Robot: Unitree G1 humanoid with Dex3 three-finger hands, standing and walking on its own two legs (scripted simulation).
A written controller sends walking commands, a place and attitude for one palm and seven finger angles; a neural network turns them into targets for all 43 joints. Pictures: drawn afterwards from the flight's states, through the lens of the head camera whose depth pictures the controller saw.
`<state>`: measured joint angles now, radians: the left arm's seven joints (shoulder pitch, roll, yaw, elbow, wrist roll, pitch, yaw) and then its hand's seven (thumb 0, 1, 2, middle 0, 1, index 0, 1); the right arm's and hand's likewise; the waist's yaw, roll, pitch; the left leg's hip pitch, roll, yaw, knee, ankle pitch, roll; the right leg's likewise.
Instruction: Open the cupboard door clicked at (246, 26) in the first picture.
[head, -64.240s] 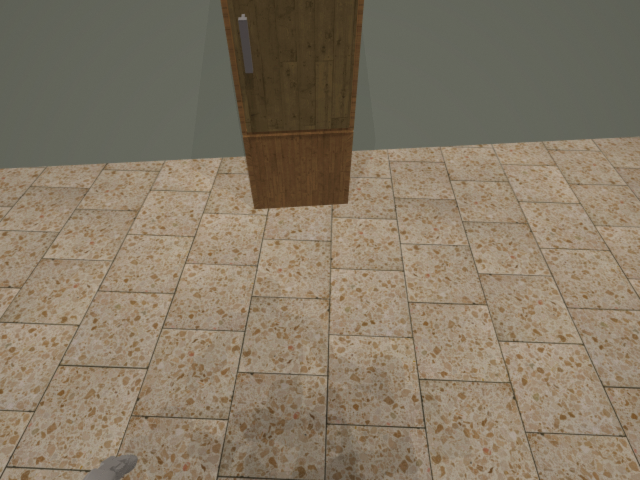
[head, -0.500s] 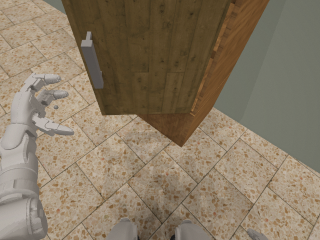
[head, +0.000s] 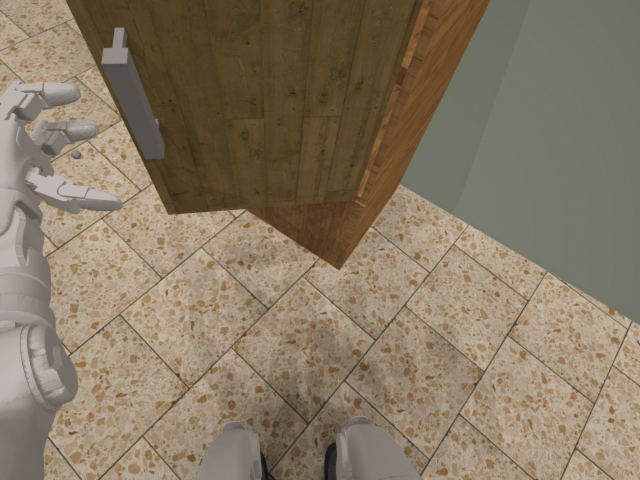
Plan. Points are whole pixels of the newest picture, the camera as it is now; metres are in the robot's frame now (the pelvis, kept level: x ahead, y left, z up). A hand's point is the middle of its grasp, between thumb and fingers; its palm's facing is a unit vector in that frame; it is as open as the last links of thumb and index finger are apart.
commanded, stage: move the hooked fingers beside the handle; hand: left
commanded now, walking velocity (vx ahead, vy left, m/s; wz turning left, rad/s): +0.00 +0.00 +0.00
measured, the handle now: (138, 98) +0.58 +0.20 +0.06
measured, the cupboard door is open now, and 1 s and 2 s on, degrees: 42 42 42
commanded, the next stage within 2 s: slide the fingers in behind the handle in 1.18 s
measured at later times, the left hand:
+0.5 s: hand (82, 138) +0.52 +0.26 +0.05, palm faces +0.08 -1.00 -0.01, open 14.0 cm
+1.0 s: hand (74, 138) +0.51 +0.26 +0.07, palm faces +0.09 -1.00 -0.01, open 14.0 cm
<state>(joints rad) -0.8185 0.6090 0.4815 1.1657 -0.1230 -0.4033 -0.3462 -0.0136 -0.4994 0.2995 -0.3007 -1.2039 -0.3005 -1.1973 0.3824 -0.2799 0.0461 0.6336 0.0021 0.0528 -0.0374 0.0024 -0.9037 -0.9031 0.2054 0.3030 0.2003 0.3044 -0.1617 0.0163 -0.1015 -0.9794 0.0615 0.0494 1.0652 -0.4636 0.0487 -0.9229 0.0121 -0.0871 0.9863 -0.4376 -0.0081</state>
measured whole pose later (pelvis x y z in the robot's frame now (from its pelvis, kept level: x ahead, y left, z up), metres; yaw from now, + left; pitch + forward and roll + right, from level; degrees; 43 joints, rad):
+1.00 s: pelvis +0.01 +0.01 +0.00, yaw -1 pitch +23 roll -5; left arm -0.88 0.65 0.50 1.18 -0.09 -0.41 -0.33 -0.01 -0.50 0.30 -0.30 -1.20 -0.30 -1.20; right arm 0.37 -0.27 0.06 0.61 -0.01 0.09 -0.01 0.00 -0.90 -0.90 0.21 0.30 0.20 0.30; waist -0.18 0.02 -0.10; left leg -1.02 0.07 0.04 1.09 -0.49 0.06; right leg -0.95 0.02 -0.09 0.98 -0.44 0.00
